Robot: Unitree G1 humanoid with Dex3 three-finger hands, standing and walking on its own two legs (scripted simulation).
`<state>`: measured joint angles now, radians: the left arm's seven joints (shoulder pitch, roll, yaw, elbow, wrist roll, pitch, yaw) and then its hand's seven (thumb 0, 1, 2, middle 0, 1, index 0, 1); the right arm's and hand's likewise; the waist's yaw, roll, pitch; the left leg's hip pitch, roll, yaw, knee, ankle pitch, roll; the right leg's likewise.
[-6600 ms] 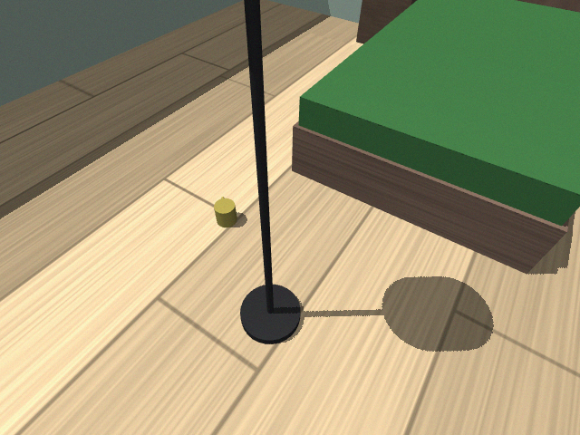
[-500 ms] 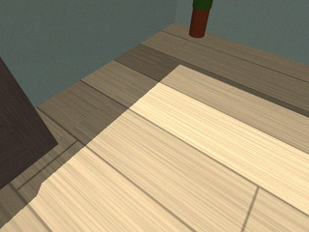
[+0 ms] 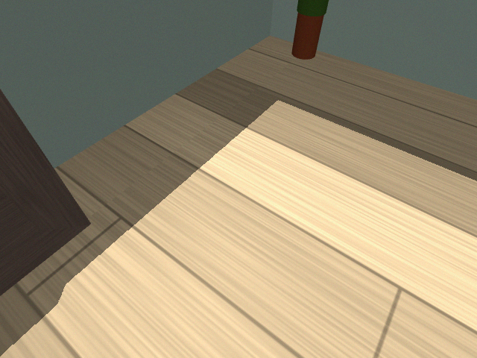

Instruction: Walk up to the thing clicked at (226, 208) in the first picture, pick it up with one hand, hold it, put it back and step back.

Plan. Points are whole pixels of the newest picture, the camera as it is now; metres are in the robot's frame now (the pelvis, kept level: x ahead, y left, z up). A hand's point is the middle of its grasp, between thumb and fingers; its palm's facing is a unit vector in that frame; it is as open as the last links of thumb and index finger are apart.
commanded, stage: stand
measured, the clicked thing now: out of the picture +0.29 -1.12 -0.73
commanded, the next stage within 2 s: walk up in 0.02 s
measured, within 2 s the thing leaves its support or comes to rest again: neither
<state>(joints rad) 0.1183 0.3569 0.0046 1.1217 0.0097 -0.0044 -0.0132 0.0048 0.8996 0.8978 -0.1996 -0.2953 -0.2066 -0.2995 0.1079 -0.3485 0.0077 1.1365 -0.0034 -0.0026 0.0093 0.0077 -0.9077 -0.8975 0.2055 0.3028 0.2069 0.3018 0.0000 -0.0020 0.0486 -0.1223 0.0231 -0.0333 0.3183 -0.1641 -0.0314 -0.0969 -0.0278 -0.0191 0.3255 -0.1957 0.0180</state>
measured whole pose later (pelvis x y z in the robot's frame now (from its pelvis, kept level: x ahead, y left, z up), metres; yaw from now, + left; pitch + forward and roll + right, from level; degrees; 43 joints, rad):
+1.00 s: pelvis +0.18 +0.06 -0.04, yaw -23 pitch -3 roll +0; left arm 0.09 0.36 0.04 0.68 0.05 0.08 -0.03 0.00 0.90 0.90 -0.20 -0.30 -0.21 -0.30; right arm 0.22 -0.39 -0.05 0.83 0.00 0.00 -0.04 0.01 -0.91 -0.90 0.21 0.30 0.21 0.30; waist 0.01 -0.03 0.17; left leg -0.35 0.02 -0.01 0.77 -0.38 -0.01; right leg -0.44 0.05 0.06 0.67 -0.18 -0.03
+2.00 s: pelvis +0.12 +0.03 -0.02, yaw -33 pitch -3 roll +0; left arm 0.15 0.34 0.01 0.98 0.01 -0.03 -0.01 0.01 0.90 0.90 -0.20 -0.30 -0.21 -0.30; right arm 0.16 -0.38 -0.01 1.00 0.00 -0.01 0.02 0.01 -0.91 -0.90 0.21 0.30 0.21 0.30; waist -0.01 0.02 0.05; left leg -0.24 0.03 0.01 0.56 -0.27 -0.02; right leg -0.18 0.00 0.04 0.58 -0.34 0.01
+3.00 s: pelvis +0.11 +0.04 +0.00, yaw -32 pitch -3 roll +0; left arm 0.13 0.35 0.00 1.15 0.01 -0.01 -0.01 0.01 0.90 0.90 -0.20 -0.30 -0.21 -0.30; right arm 0.10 -0.35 -0.01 1.16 0.00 0.00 0.02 0.01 -0.91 -0.90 0.21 0.30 0.21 0.30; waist -0.01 0.00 0.06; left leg -0.17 0.02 0.00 0.34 -0.12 -0.01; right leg -0.10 -0.02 0.03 0.34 -0.19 0.03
